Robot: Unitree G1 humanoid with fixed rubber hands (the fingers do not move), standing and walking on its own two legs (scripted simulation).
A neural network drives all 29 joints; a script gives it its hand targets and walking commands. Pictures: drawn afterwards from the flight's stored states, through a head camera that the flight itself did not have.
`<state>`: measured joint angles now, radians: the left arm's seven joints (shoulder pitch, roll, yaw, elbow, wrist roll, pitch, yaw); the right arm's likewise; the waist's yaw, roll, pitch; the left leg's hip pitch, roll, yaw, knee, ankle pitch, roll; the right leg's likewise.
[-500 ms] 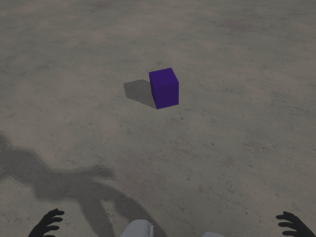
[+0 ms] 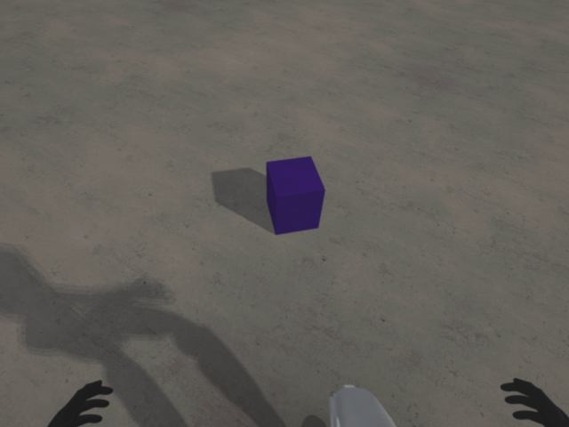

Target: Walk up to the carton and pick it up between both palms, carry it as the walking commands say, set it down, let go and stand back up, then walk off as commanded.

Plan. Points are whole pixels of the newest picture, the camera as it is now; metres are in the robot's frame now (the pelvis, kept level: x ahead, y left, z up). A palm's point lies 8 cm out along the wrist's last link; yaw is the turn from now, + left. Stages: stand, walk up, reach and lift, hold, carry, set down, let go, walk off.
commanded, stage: walk up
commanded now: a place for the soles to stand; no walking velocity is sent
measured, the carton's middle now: (293, 196) +1.09 -0.07 -0.64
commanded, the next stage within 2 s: none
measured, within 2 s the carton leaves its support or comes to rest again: neither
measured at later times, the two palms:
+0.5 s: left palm (91, 317) +0.28 +0.31 -0.04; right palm (475, 264) +0.37 -0.33 -0.05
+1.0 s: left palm (168, 173) +0.61 +0.26 -0.05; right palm (480, 239) +0.45 -0.39 -0.08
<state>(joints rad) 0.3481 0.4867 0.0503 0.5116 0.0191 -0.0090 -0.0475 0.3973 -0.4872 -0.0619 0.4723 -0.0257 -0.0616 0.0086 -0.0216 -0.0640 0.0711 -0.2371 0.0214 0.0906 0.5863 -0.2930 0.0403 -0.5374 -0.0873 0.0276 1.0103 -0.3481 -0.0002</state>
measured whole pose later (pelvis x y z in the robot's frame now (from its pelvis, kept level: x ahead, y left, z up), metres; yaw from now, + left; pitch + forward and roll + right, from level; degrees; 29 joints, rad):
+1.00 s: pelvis +0.42 -0.05 -0.02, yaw -3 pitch -4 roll +0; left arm 0.27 0.50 0.07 0.48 0.02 -0.03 -0.03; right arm 0.48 -0.50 -0.06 0.51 -0.01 -0.02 0.03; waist -0.05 0.01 0.08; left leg -0.27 0.08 0.02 0.95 -0.52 0.01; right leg -0.40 -0.02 -0.05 0.71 -0.23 -0.04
